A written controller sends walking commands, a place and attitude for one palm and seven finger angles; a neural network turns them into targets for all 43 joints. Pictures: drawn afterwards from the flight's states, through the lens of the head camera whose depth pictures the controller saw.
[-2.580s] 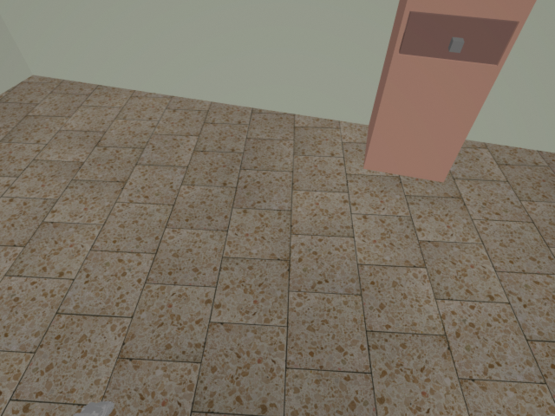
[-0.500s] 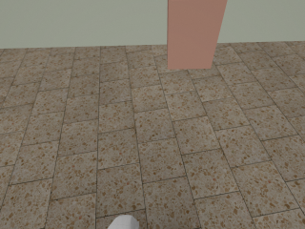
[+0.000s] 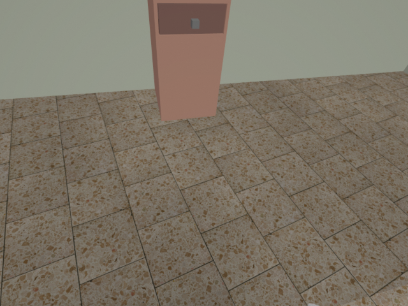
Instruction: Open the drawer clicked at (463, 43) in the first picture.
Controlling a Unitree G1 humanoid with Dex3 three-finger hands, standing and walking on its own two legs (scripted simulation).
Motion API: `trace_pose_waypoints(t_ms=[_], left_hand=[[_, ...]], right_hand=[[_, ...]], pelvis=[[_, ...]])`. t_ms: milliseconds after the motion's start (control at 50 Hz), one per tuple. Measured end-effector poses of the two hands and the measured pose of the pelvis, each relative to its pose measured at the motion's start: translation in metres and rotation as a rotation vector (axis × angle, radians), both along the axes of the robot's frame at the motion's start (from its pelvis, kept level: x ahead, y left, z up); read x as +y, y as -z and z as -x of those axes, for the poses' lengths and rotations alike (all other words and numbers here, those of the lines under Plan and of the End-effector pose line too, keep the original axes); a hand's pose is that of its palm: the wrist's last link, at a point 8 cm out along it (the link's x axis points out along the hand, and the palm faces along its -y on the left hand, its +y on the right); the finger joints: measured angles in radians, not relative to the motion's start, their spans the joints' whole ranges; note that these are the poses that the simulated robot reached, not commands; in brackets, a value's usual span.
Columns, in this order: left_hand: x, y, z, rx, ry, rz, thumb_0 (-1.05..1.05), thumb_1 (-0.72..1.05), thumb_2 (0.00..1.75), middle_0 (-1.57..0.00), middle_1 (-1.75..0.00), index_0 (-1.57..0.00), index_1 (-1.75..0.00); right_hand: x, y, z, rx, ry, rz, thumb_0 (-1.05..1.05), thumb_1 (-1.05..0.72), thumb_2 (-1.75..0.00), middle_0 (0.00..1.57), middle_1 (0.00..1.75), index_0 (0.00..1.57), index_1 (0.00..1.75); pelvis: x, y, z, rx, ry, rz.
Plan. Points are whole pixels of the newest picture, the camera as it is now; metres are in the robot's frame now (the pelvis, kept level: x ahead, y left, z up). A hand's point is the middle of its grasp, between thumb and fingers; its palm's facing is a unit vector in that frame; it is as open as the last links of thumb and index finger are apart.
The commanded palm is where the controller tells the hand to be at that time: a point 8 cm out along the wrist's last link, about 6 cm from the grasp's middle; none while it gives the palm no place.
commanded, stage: walk to a spot facing it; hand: left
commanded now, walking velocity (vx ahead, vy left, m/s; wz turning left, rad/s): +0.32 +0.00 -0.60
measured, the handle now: (194, 22) +1.53 +0.20 -0.04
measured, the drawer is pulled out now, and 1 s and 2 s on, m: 0.00 0.00 0.00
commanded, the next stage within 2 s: turn to face it in 1.86 s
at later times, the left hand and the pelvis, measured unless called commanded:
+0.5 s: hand (192, 227) +0.37 +0.06 -0.19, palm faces -0.37 -0.92 -0.15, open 7.4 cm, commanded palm none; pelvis +0.18 -0.06 -0.03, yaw -17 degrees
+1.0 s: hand (187, 214) +0.41 +0.08 -0.19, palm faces -0.25 -0.96 -0.15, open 7.3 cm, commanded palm none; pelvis +0.42 -0.10 -0.02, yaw -21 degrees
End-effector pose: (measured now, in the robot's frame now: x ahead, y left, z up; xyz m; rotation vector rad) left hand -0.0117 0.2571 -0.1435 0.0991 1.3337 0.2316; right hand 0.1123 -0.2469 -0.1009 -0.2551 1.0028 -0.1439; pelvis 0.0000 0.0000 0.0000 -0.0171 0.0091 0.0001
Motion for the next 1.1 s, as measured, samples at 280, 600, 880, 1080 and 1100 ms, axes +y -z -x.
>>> trace_pose_waypoints(t_ms=[280, 600, 880, 1080, 1100], left_hand=[[-0.006, -0.006, -0.202, -0.093, 0.288, 0.019, 0.0, 0.92, 0.9, -0.2, -0.3, -0.19, -0.3], [-0.167, 0.004, -0.412, -0.216, 0.508, 0.081, 0.0, 0.91, 0.89, -0.2, -0.3, -0.2, -0.3], [-0.136, -0.004, -0.436, -0.023, 0.399, -0.002, -0.01, 0.93, 0.89, -0.2, -0.3, -0.2, -0.3], [-0.126, 0.022, -0.467, 0.226, 0.366, 0.063, 0.0, 0.91, 0.89, -0.2, -0.3, -0.2, -0.3], [-0.128, 0.02, -0.481, 0.216, 0.377, 0.064, 0.0, 0.91, 0.89, -0.2, -0.3, -0.2, -0.3]], right_hand=[[0.038, 0.015, 0.126, 0.388, 0.364, -0.067, 0.0, -0.9, -0.9, 0.2, 0.3, 0.2, 0.3], [0.0, 0.039, 0.055, 0.555, 0.584, -0.212, 0.01, -0.9, -0.9, 0.2, 0.3, 0.2, 0.3], [-0.102, 0.028, -0.236, 0.087, 0.403, -0.122, 0.01, -0.93, -0.9, 0.19, 0.3, 0.2, 0.3], [-0.096, 0.024, -0.354, 0.021, 0.386, -0.066, 0.0, -0.91, -0.9, 0.19, 0.3, 0.2, 0.3], [-0.092, 0.023, -0.352, 0.039, 0.407, -0.071, 0.0, -0.91, -0.9, 0.19, 0.3, 0.2, 0.3]], pelvis=[[0.005, -0.005, -0.084, -0.001, 0.195, 0.006], [-0.082, 0.012, -0.223, -0.026, 0.322, -0.011], [-0.103, 0.0, -0.351, -0.016, 0.356, 0.017], [-0.095, 0.013, -0.454, -0.05, 0.398, 0.016], [-0.096, 0.01, -0.462, -0.053, 0.402, 0.016]])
